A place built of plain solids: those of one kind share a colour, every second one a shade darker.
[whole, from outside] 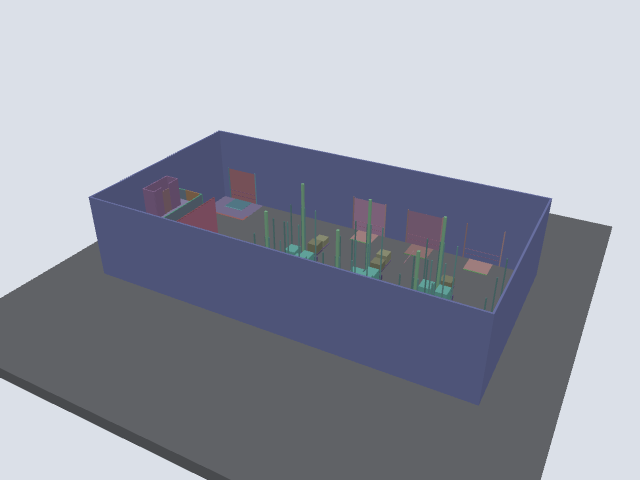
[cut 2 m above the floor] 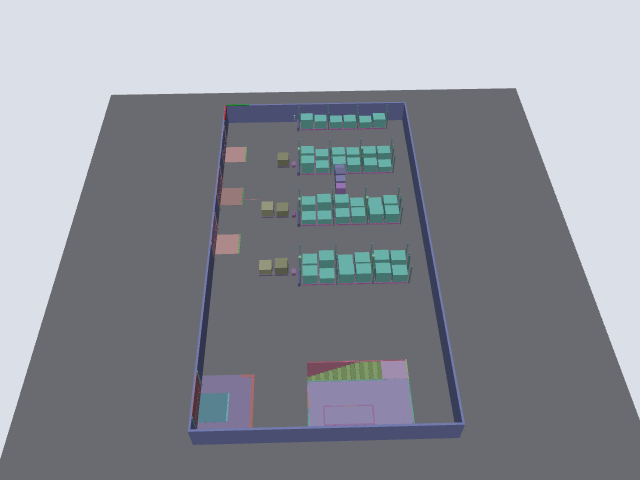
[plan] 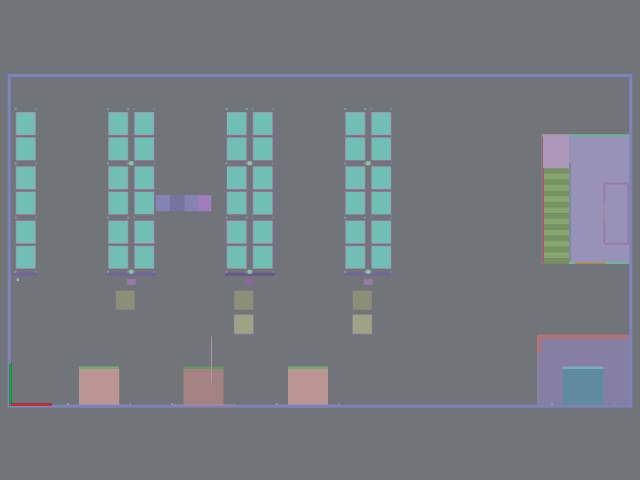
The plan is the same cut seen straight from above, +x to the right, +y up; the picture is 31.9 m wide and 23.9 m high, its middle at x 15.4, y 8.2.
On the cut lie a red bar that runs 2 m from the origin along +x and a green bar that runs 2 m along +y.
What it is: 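Racking aisles and the goods-in floor of a storage hall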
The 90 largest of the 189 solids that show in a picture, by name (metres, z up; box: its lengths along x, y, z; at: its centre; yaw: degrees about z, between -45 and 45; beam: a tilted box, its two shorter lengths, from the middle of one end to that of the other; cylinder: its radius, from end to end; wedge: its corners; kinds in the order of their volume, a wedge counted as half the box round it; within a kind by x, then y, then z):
{
 "wall_1": {"box": [0.15, 16.62, 6.98], "at": [-0.07, 8.16, 3.44]},
 "wall_2": {"box": [31.1, 0.15, 6.98], "at": [15.4, -0.07, 3.44]},
 "wall_3": {"box": [31.1, 0.15, 6.98], "at": [15.4, 16.39, 3.44]},
 "wall_4": {"box": [0.15, 16.62, 6.98], "at": [30.88, 8.16, 3.44]},
 "mezz_deck_1": {"box": [3.0, 6.44, 2.95], "at": [29.3, 10.24, 1.43]},
 "row_load_1": {"box": [0.95, 1.1, 1.06], "at": [0.75, 7.34, 0.67]},
 "row_load_2": {"box": [0.95, 1.1, 0.88], "at": [0.75, 8.59, 0.58]},
 "row_load_3": {"box": [0.95, 1.1, 0.75], "at": [0.75, 10.04, 0.51]},
 "row_load_4": {"box": [0.95, 1.1, 0.81], "at": [0.75, 11.29, 0.54]},
 "row_load_5": {"box": [0.95, 1.1, 0.66], "at": [0.75, 12.74, 0.47]},
 "row_load_6": {"box": [0.95, 1.1, 0.96], "at": [0.75, 13.99, 0.62]},
 "row_load_7": {"box": [0.95, 1.1, 1.14], "at": [5.35, 7.34, 0.71]},
 "row_load_8": {"box": [0.95, 1.1, 0.77], "at": [5.35, 8.59, 0.53]},
 "row_load_9": {"box": [0.95, 1.1, 0.95], "at": [5.35, 10.04, 0.62]},
 "row_load_10": {"box": [0.95, 1.1, 0.91], "at": [5.35, 11.29, 0.59]},
 "row_load_11": {"box": [0.95, 1.1, 1.0], "at": [5.35, 12.74, 0.64]},
 "row_load_12": {"box": [0.95, 1.1, 1.01], "at": [5.35, 13.99, 0.64]},
 "row_load_13": {"box": [0.95, 1.1, 1.21], "at": [6.65, 7.34, 0.74]},
 "row_load_14": {"box": [0.95, 1.1, 0.63], "at": [6.65, 8.59, 0.45]},
 "row_load_15": {"box": [0.95, 1.1, 1.05], "at": [6.65, 10.04, 0.66]},
 "row_load_16": {"box": [0.95, 1.1, 0.9], "at": [6.65, 11.29, 0.59]},
 "row_load_17": {"box": [0.95, 1.1, 0.83], "at": [6.65, 12.74, 0.56]},
 "row_load_18": {"box": [0.95, 1.1, 0.6], "at": [6.65, 13.99, 0.44]},
 "row_load_19": {"box": [0.95, 1.1, 0.94], "at": [11.25, 7.34, 0.61]},
 "row_load_20": {"box": [0.95, 1.1, 1.18], "at": [11.25, 8.59, 0.73]},
 "row_load_21": {"box": [0.95, 1.1, 1.1], "at": [11.25, 10.04, 0.69]},
 "row_load_22": {"box": [0.95, 1.1, 0.67], "at": [11.25, 11.29, 0.47]},
 "row_load_23": {"box": [0.95, 1.1, 0.66], "at": [11.25, 12.74, 0.47]},
 "row_load_24": {"box": [0.95, 1.1, 0.9], "at": [11.25, 13.99, 0.59]},
 "row_load_25": {"box": [0.95, 1.1, 0.56], "at": [12.55, 7.34, 0.42]},
 "row_load_26": {"box": [0.95, 1.1, 0.59], "at": [12.55, 8.59, 0.43]},
 "row_load_27": {"box": [0.95, 1.1, 0.84], "at": [12.55, 10.04, 0.56]},
 "row_load_28": {"box": [0.95, 1.1, 0.9], "at": [12.55, 11.29, 0.59]},
 "row_load_29": {"box": [0.95, 1.1, 1.07], "at": [12.55, 12.74, 0.67]},
 "row_load_30": {"box": [0.95, 1.1, 1.06], "at": [12.55, 13.99, 0.67]},
 "row_load_31": {"box": [0.95, 1.1, 0.79], "at": [17.15, 7.34, 0.54]},
 "row_load_32": {"box": [0.95, 1.1, 1.16], "at": [17.15, 8.59, 0.72]},
 "row_load_33": {"box": [0.95, 1.1, 0.6], "at": [17.15, 10.04, 0.44]},
 "row_load_34": {"box": [0.95, 1.1, 0.84], "at": [17.15, 11.29, 0.56]},
 "row_load_35": {"box": [0.95, 1.1, 1.07], "at": [17.15, 12.74, 0.68]},
 "row_load_36": {"box": [0.95, 1.1, 0.99], "at": [17.15, 13.99, 0.64]},
 "row_load_37": {"box": [0.95, 1.1, 1.03], "at": [18.45, 7.34, 0.65]},
 "row_load_38": {"box": [0.95, 1.1, 0.65], "at": [18.45, 8.59, 0.46]},
 "row_load_39": {"box": [0.95, 1.1, 1.07], "at": [18.45, 10.04, 0.68]},
 "row_load_40": {"box": [0.95, 1.1, 1.14], "at": [18.45, 11.29, 0.71]},
 "row_load_41": {"box": [0.95, 1.1, 1.15], "at": [18.45, 12.74, 0.72]},
 "row_load_42": {"box": [0.95, 1.1, 0.87], "at": [18.45, 13.99, 0.58]},
 "mezz_steps_1": {"box": [1.25, 0.28, 0.86], "at": [27.18, 8.28, 0.38]},
 "mezz_steps_2": {"box": [1.25, 0.28, 1.02], "at": [27.18, 8.56, 0.46]},
 "mezz_steps_3": {"box": [1.25, 0.28, 1.18], "at": [27.18, 8.84, 0.54]},
 "mezz_steps_4": {"box": [1.25, 0.28, 1.34], "at": [27.18, 9.12, 0.62]},
 "mezz_steps_5": {"box": [1.25, 0.28, 1.5], "at": [27.18, 9.4, 0.7]},
 "mezz_steps_6": {"box": [1.25, 0.28, 1.66], "at": [27.18, 9.68, 0.78]},
 "mezz_steps_7": {"box": [1.25, 0.28, 1.82], "at": [27.18, 9.96, 0.86]},
 "mezz_steps_8": {"box": [1.25, 0.28, 1.99], "at": [27.18, 10.24, 0.94]},
 "mezz_steps_9": {"box": [1.25, 0.28, 2.15], "at": [27.18, 10.52, 1.02]},
 "mezz_steps_10": {"box": [1.25, 0.28, 2.31], "at": [27.18, 10.8, 1.1]},
 "mezz_steps_11": {"box": [1.25, 0.28, 2.47], "at": [27.18, 11.08, 1.18]},
 "mezz_steps_12": {"box": [1.25, 0.28, 2.63], "at": [27.18, 11.36, 1.27]},
 "mezz_steps_13": {"box": [1.25, 0.28, 2.79], "at": [27.18, 11.64, 1.35]},
 "mezz_landing_1": {"box": [1.3, 1.58, 2.95], "at": [27.15, 12.57, 1.43]},
 "mezz_landing_2": {"box": [1.4, 0.1, 3.91], "at": [27.15, 13.41, 1.91]},
 "office_1": {"box": [0.1, 1.2, 5.45], "at": [29.55, 8.62, 2.68]},
 "office_2": {"box": [0.1, 0.9, 5.45], "at": [29.55, 10.57, 2.68]},
 "office_3": {"box": [1.2, 0.1, 5.45], "at": [30.15, 8.02, 2.68]},
 "office_4": {"box": [1.2, 0.1, 5.45], "at": [30.15, 11.02, 2.68]},
 "office_5": {"box": [0.1, 3.0, 5.45], "at": [30.75, 9.52, 2.68]},
 "mezz_par_whole_1": {"box": [0.1, 4.94, 3.95], "at": [27.85, 9.59, 1.93]},
 "mezz_par_whole_2": {"box": [3.0, 0.1, 3.95], "at": [29.3, 13.41, 1.93]},
 "mezz_par_whole_3": {"box": [1.2, 0.1, 3.95], "at": [30.2, 7.07, 1.93]},
 "lane_load_1": {"box": [0.95, 0.95, 0.75], "at": [5.7, 5.2, 0.51]},
 "lane_load_2": {"box": [0.95, 0.95, 0.79], "at": [11.6, 4.0, 0.53]},
 "lane_load_3": {"box": [0.95, 0.95, 0.62], "at": [11.6, 5.2, 0.45]},
 "lane_load_4": {"box": [0.95, 0.95, 0.59], "at": [17.5, 4.0, 0.44]},
 "lane_load_5": {"box": [0.95, 0.95, 0.8], "at": [17.5, 5.2, 0.54]},
 "mezz_cheek_whole_1": {"box": [0.1, 6.34, 3.95], "at": [26.5, 10.19, 1.93]},
 "mezz_cheek_1": {"box": [0.1, 6.34, 3.91], "at": [26.5, 10.19, 1.91]},
 "narrow_pinch_stack_1": {"box": [0.72, 0.81, 1.28], "at": [7.58, 10.04, 0.59]},
 "narrow_pinch_stack_2": {"box": [0.72, 0.81, 1.55], "at": [8.29, 10.04, 0.72]},
 "narrow_pinch_stack_3": {"box": [0.72, 0.81, 1.39], "at": [9.0, 10.04, 0.65]},
 "mezz_par_1": {"box": [0.1, 4.94, 3.91], "at": [27.85, 9.59, 1.91]},
 "mezz_par_2": {"box": [1.2, 0.1, 3.91], "at": [30.2, 7.07, 1.91]},
 "shutter_1": {"box": [3.0, 0.05, 3.25], "at": [9.6, -0.03, 1.57]},
 "shutter_2": {"box": [3.0, 0.05, 3.25], "at": [14.8, -0.03, 1.57]},
 "dock_deck_1": {"box": [4.6, 3.49, 0.06], "at": [28.5, 1.75, -0.02]},
 "narrow_pinch_cartons_1": {"box": [0.63, 0.8, 1.17], "at": [9.67, 10.03, 0.54]},
 "mezz_gate_1": {"box": [1.5, 0.1, 3.95], "at": [28.85, 7.07, 1.93]},
 "column_row_1": {"box": [0.2, 0.2, 6.98], "at": [6.0, 6.62, 3.44]},
 "column_row_2": {"box": [0.2, 0.2, 6.98], "at": [6.0, 12.02, 3.44]},
 "dock_shutter_1": {"box": [3.0, 0.05, 3.25], "at": [28.5, -0.03, 1.57]}
}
